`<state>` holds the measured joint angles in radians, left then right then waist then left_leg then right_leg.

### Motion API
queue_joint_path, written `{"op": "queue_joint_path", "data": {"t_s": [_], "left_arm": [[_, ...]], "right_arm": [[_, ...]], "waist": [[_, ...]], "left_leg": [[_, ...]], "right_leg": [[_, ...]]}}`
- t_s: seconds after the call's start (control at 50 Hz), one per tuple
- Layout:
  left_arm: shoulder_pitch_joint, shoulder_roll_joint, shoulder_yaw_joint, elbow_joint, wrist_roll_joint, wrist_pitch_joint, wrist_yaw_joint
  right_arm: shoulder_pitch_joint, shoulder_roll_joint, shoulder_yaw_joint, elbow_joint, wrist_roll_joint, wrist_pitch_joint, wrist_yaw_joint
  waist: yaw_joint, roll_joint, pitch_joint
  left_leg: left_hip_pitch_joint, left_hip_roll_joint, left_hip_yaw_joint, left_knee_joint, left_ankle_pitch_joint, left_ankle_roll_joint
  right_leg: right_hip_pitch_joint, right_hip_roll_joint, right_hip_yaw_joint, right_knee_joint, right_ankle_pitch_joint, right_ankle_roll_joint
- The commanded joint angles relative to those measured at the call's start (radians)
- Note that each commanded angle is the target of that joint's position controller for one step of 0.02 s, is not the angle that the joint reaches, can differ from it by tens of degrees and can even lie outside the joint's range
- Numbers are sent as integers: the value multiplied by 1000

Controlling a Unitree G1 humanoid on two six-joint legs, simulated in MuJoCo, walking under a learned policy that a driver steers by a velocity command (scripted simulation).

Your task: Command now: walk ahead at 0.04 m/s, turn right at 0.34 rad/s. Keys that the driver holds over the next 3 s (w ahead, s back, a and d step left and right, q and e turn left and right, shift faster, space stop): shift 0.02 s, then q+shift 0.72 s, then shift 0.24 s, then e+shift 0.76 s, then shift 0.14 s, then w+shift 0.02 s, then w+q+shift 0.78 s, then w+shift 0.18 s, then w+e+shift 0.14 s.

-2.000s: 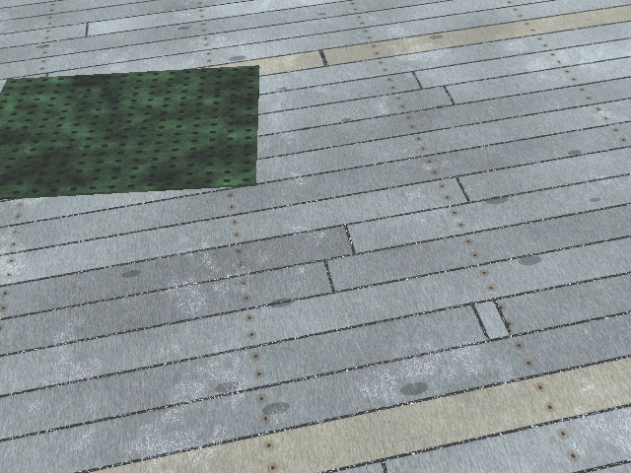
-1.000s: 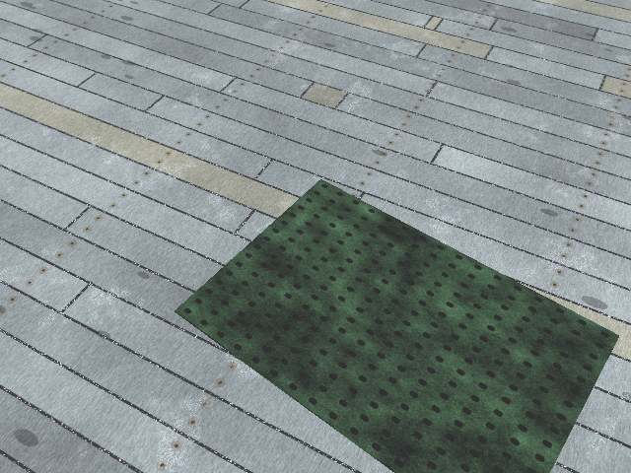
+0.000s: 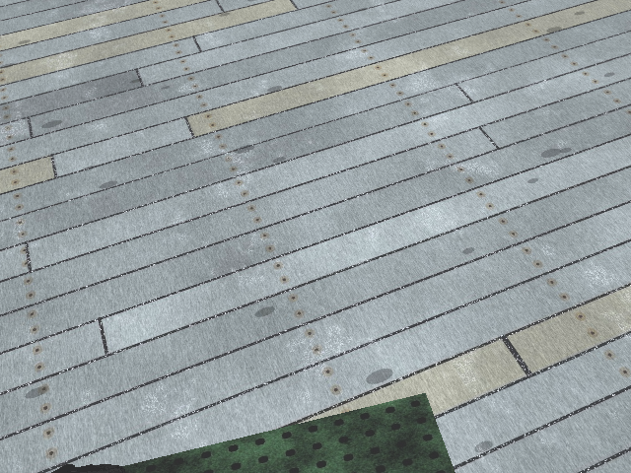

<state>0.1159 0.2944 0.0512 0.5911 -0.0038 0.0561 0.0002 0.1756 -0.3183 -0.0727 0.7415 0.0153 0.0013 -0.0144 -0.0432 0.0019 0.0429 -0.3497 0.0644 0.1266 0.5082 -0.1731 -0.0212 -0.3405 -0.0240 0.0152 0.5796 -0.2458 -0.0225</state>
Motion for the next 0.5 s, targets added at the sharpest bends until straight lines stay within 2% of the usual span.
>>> {"op": "queue_joint_path", "data": {"t_s": [0.02,0.04,0.06,0.08,0.1,0.14,0.18,0.22,0.28,0.34,0.38,0.4,0.42,0.44,0.46,0.48,0.5], "left_arm": [[86,244,64,-56,31,-6,9],[85,163,45,-50,49,-25,13],[37,95,19,-34,55,-42,12],[-15,75,16,-23,45,-56,9],[-41,63,13,-13,36,-67,9],[-56,98,26,-2,33,-66,20],[-28,100,34,9,26,-53,35],[-4,101,41,22,22,-43,47],[-5,120,56,31,20,-35,53],[-25,137,70,39,3,-35,53],[-46,129,74,48,-14,-34,53],[2,100,72,70,-13,-35,48],[-25,39,56,23,29,-38,42],[-167,41,49,-34,35,-49,45],[-175,72,59,-28,18,-54,45],[-156,76,63,-14,8,-58,48],[-130,85,68,5,13,-60,56]], "right_arm": [[-3,-35,4,-88,-37,-15,4],[-56,-94,-14,-78,-31,-13,-1],[-21,-89,-17,-54,-10,-4,1],[29,-69,-17,-16,-4,8,-1],[47,-78,-21,4,-9,18,-6],[46,-99,-30,-7,2,25,-7],[18,-82,-24,-29,13,29,-5],[-18,-54,-14,-57,14,35,1],[-19,-51,-13,-84,13,43,16],[15,-54,-20,-95,14,50,32],[82,-49,-30,-79,12,54,38],[113,-85,-47,-72,4,53,28],[147,-246,-90,-88,-6,44,6],[170,-256,-84,-113,-45,21,17],[142,-228,-77,-121,-51,-1,23],[87,-205,-74,-127,-29,-12,15],[32,-173,-66,-138,1,-7,4]], "waist": [[39,-302,-148],[96,-203,-167],[55,-166,-154],[24,-143,-141],[24,-150,-129],[17,-153,-103],[43,-140,-105],[69,-140,-109],[72,-149,-126],[50,-156,-131],[7,-131,-141],[6,-31,-127],[24,313,-112],[-46,309,-162],[-38,171,-163],[0,112,-142],[27,65,-131]], "left_leg": [[-267,-51,-13,270,-420,-18],[-226,-11,-131,441,-435,-34],[-188,-1,-159,476,-386,-31],[-159,2,-159,473,-334,-38],[-142,-4,-167,488,-282,-49],[-129,-29,-143,528,-255,-61],[-176,-18,-130,495,-254,-64],[-189,1,-119,440,-270,-62],[-139,3,-86,360,-278,-45],[-69,-8,-50,240,-238,-9],[58,-47,-15,52,-87,40],[154,-43,-98,-66,81,87],[333,219,-508,-107,560,228],[344,321,-713,-154,632,410],[359,291,-646,-161,552,391],[354,228,-572,-144,494,330],[339,188,-522,-135,451,279]], "right_leg": [[275,-361,438,-255,337,-273],[188,-357,402,-270,313,-314],[142,-298,294,-263,290,-264],[124,-238,205,-247,277,-205],[110,-224,156,-234,326,-181],[90,-216,100,-219,418,-184],[163,-245,101,-206,407,-200],[212,-282,110,-201,401,-213],[234,-313,93,-187,448,-213],[232,-326,50,-149,462,-180],[180,-296,-30,-54,384,-108],[88,-232,-106,83,211,-30],[-245,-75,-200,413,-218,90],[-403,58,-14,615,-461,108],[-432,36,65,688,-415,89],[-442,24,89,674,-316,75],[-444,12,93,629,-241,75]]}}
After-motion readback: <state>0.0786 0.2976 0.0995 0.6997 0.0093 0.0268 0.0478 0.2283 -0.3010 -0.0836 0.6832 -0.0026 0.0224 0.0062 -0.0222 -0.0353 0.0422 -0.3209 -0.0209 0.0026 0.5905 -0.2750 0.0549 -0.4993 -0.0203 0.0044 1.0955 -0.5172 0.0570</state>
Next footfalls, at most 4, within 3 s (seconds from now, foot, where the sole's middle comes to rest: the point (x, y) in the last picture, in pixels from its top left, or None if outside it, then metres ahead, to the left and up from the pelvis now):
0.40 left None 0.00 0.13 -0.77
0.92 right None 0.15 -0.02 -0.77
1.26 left None -0.03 0.14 -0.77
1.70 right None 0.11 -0.10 -0.77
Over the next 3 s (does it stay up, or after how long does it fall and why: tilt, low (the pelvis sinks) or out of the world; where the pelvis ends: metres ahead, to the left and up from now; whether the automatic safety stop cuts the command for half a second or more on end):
stays up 0.70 0.31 0.01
